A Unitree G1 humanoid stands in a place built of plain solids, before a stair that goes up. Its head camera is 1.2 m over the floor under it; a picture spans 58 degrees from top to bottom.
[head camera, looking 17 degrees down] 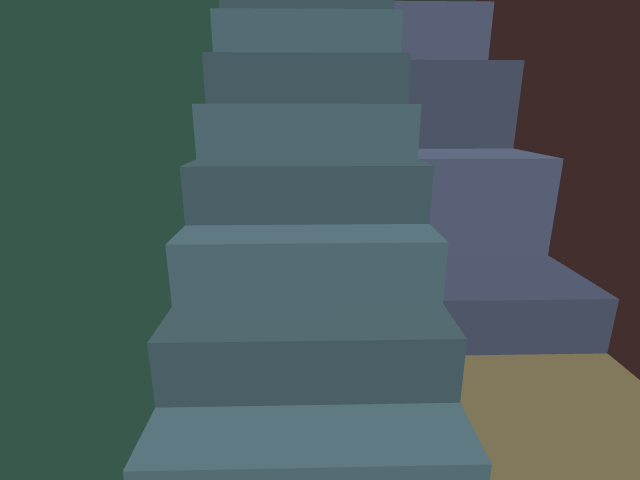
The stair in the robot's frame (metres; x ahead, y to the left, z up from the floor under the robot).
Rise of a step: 0.20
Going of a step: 0.22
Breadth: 0.85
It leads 1 degrees to the left of straight ahead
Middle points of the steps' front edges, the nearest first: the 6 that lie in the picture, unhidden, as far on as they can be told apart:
0.80 0.03 0.41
1.02 0.03 0.61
1.24 0.04 0.81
1.46 0.04 1.01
1.68 0.05 1.21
1.90 0.05 1.42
